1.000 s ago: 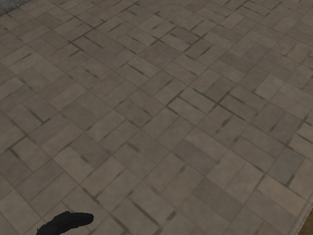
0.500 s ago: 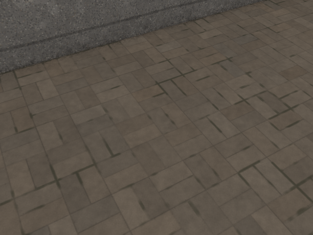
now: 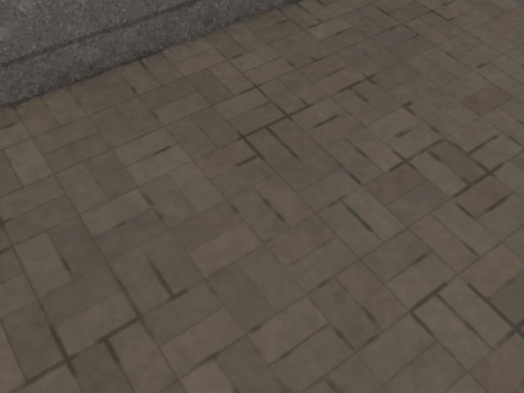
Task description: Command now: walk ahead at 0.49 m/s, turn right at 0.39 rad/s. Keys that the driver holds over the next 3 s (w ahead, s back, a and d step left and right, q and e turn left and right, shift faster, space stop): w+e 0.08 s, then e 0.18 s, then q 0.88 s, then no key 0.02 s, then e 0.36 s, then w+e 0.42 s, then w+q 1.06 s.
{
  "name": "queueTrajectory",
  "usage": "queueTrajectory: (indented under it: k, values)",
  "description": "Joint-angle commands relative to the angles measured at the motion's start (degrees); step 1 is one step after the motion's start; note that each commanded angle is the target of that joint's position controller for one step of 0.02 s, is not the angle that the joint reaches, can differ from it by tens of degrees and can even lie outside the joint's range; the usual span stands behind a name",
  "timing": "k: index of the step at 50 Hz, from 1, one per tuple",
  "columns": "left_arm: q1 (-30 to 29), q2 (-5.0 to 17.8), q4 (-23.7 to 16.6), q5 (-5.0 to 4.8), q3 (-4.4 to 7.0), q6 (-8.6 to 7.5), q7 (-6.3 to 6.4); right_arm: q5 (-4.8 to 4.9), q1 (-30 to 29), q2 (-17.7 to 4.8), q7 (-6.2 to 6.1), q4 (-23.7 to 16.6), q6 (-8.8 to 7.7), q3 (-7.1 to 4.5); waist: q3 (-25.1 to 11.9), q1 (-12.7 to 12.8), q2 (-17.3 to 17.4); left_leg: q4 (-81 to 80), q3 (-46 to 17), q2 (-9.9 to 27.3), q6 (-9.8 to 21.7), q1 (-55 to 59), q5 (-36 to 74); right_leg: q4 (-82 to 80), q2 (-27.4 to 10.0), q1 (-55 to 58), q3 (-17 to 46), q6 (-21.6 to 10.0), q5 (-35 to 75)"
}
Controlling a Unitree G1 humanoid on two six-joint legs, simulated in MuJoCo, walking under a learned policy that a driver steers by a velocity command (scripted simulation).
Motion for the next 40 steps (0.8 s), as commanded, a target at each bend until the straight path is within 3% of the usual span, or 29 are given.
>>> queueTrajectory:
  k: [1,3,4,5,6,7,8,9,10,12,14,17,20,23,25,29,31,32,33,34,35,36,37,38,40]
  values:
    - [-2.7,3.75,-5.13,0.0,0.47,-0.79,0.2,0.09,1.11,-10.3,-1.48,-0.43,-0.37,-2.07,0.53,2.01,7.81,8.41,2.0,16.64,-2.91,-1.84,74.45,-4.67,4.19,7.96,-4.65,-3.35,-0.73]
    - [8.06,6.24,-2.14,-0.09,1.55,-0.71,0.86,-0.39,-2.06,-12.55,-2.31,-0.69,0.52,-2.76,-4.6,7.1,9.41,22.48,2.45,17.84,-3.12,-1.7,81.14,-4.41,6.42,17.4,-3.56,-6.12,-5.29]
    - [16.06,8.53,0.31,0.13,2.7,-0.86,1.25,-0.54,-4.27,-13.24,-2.07,-1.48,1.0,-3.05,-8.14,10.74,8.79,34.1,1.6,17.73,-2.8,-5.78,75.4,-6.68,6.87,26.21,-0.78,-7.96,-6.69]
    - [23.48,10.58,1.98,0.8,3.94,-1.19,2.05,0.23,-8.24,-13.92,-1.28,-2.99,1.08,-3.35,-10.33,15.64,4.6,53.51,3.18,13.17,-2.65,-14.4,57.07,-13.6,3.26,36.01,4.8,-10.87,-4.71]
    - [19.78,14.38,1.6,0.53,4.49,-1.26,2.77,-1.14,-5.96,-5.08,-0.34,-4.95,0.49,-1.49,-10.03,8.07,-7.34,71.04,0.06,4.1,-2.77,-33.17,-8.58,-8.48,-11.13,46.04,22.43,-13.78,15.69]
    - [17.44,17.3,-0.14,-0.64,5.61,-1.12,2.74,0.44,-1.41,-5.87,-0.03,-7.16,0.82,-1.55,-18.46,5.76,-8.84,84.06,-11.16,-0.93,-3.91,-45.37,-13.3,-16.06,-19.24,53.36,46.7,-25.42,17.78]
    - [12.62,14.29,-1.54,-1.76,5.23,-0.91,2.99,-0.34,-4.5,-8.59,0.07,-6.94,0.41,-1.5,-11.44,5.29,1.45,80.83,-14.37,3.84,-3.43,-48.75,-6.28,-19.85,-18.49,46.36,40.03,-23.73,16.65]
    - [9.82,11.48,-2.09,-1.75,4.43,-0.76,3.05,-0.23,-6.85,-9.41,0.25,-7.62,0.08,-1.65,-5.18,3.73,4.23,76.75,-12.89,5.48,-3.84,-47.74,-3.31,-21.37,-16.52,38.42,34.33,-21.37,20.83]
    - [8.0,9.15,-2.12,-1.52,3.75,-0.91,3.0,-0.71,-7.6,-9.55,0.17,-7.36,0.35,-1.79,-2.08,1.58,8.06,72.72,-12.54,7.11,-4.7,-45.44,-2.29,-22.2,-13.63,32.38,29.12,-18.4,26.42]
    - [8.01,8.45,-2.12,-2.08,3.3,-1.5,3.12,-1.68,-6.99,-8.76,0.52,-7.66,2.83,-1.58,-2.36,0.17,6.34,65.49,-12.33,8.66,-6.46,-39.62,-1.67,-23.09,-9.36,25.9,22.17,-15.0,31.77]
    - [9.04,10.02,-1.72,-1.59,3.47,-2.22,2.92,-1.49,-5.81,-7.36,0.84,-7.55,4.35,-1.17,-4.39,-0.47,4.25,60.6,-10.73,8.38,-7.47,-38.03,-0.11,-22.35,-7.22,25.01,18.16,-13.37,39.39]
    - [10.51,8.69,-0.9,-1.05,2.61,-2.16,3.16,-0.92,-7.08,-7.08,1.03,-7.15,4.94,-0.91,-6.33,0.57,0.66,52.32,-9.01,8.67,-7.03,-38.63,6.1,-21.89,-5.18,27.59,13.15,-8.69,43.58]
    - [11.67,7.03,0.41,-0.84,1.53,-1.91,3.56,-0.27,-10.66,-6.54,1.23,-7.1,5.15,-0.54,-6.09,2.76,-1.91,43.72,-8.3,9.21,-5.82,-37.96,11.7,-22.94,-4.44,30.59,9.96,-4.23,39.47]
    - [11.84,7.19,1.22,-0.06,1.11,-1.72,4.11,0.44,-13.54,-6.72,1.06,-7.06,5.23,-0.34,-5.11,4.45,-2.26,37.87,-8.67,8.77,-4.81,-37.18,12.91,-23.24,-6.53,33.8,8.77,-4.09,36.77]
    - [11.14,7.94,1.46,0.32,1.2,-1.39,4.6,0.37,-14.25,-7.65,0.95,-7.24,5.1,-0.56,-4.15,4.62,-2.39,35.75,-8.97,7.62,-4.15,-36.74,9.39,-21.8,-8.44,35.71,8.64,-5.29,36.46]
    - [9.76,9.36,1.42,-0.3,1.88,-0.14,5.68,-0.27,-12.31,-8.67,0.94,-7.21,4.96,-1.25,-2.58,4.09,-2.18,30.33,-7.81,5.21,-1.73,-35.8,-0.7,-14.62,-11.82,39.45,10.39,-7.59,36.93]
    - [8.46,10.15,1.17,-0.89,2.28,0.19,6.18,-0.45,-8.03,-8.16,0.8,-6.34,4.51,-1.43,-3.4,1.25,-0.06,20.58,-8.17,4.35,0.39,-28.83,5.78,-6.33,-10.34,37.62,9.0,-5.5,36.13]
    - [7.95,10.57,0.01,-0.96,2.47,-0.14,6.4,-0.67,-4.36,-11.03,0.56,-5.84,4.03,-2.28,-6.5,-0.25,3.86,18.35,-15.52,8.51,2.97,-20.66,25.31,2.36,-6.78,32.23,6.71,-2.88,27.43]
    - [8.14,8.09,-2.62,-1.39,2.01,-0.3,6.08,-0.47,-2.96,-17.68,0.46,-6.63,4.03,-4.18,-8.22,0.56,13.69,18.57,-32.92,22.2,12.37,-12.71,57.55,17.87,3.42,18.0,1.2,1.22,-5.2]
    - [6.76,5.7,-2.9,-0.38,1.37,0.86,5.86,1.01,0.25,-15.3,1.0,-5.19,4.49,-3.8,-11.92,-0.8,14.8,15.28,-40.39,27.62,18.53,-11.58,64.18,25.48,7.13,12.38,5.53,2.3,-36.98]
    - [6.63,5.82,-2.48,0.19,1.29,1.5,5.57,1.16,-1.16,-14.71,1.22,-5.2,4.83,-3.94,-8.32,0.4,8.37,14.37,-36.29,25.4,18.22,-14.51,54.58,30.11,4.5,10.44,8.63,3.05,-35.33]
    - [4.97,6.1,-2.43,0.04,1.42,1.78,5.36,0.74,-5.47,-13.21,1.0,-6.08,5.39,-3.81,-4.02,1.32,5.3,12.94,-32.3,21.58,15.88,-18.68,44.42,30.03,2.93,8.5,9.1,3.71,-31.39]
    - [3.81,6.96,-2.85,-0.25,1.73,2.02,5.25,0.53,-8.82,-11.71,0.71,-6.88,6.12,-3.41,-1.49,2.53,4.7,11.56,-29.38,17.97,12.8,-21.57,36.56,27.13,1.8,7.8,8.93,4.25,-28.1]
    - [3.55,7.54,-3.37,-0.01,1.9,2.29,5.06,0.6,-10.39,-11.09,0.54,-7.43,6.41,-3.31,-1.69,3.13,5.97,11.1,-27.51,15.31,10.95,-22.18,33.86,24.85,1.34,8.23,8.6,4.97,-25.58]
    - [4.65,6.65,-3.23,0.06,1.66,2.77,4.64,0.28,-9.88,-11.83,0.78,-7.69,6.55,-3.73,-4.91,2.98,6.72,11.73,-26.13,13.1,9.8,-20.92,34.16,22.9,2.22,9.43,7.48,6.16,-23.33]
Next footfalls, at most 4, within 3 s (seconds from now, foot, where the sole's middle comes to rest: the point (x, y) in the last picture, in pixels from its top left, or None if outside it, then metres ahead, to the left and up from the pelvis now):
0.10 right None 0.22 -0.05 -0.77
0.64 left None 0.35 0.09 -0.77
1.14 right None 0.35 -0.10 -0.77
1.50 left None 0.26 0.08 -0.77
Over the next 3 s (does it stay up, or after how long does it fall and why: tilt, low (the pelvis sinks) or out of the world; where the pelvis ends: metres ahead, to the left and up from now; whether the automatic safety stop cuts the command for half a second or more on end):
stays up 0.93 -0.12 -0.01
